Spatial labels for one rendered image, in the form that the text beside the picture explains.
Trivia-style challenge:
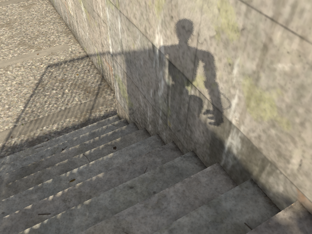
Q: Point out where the stairs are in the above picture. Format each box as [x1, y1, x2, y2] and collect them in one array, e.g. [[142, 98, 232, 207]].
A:
[[0, 115, 312, 234]]

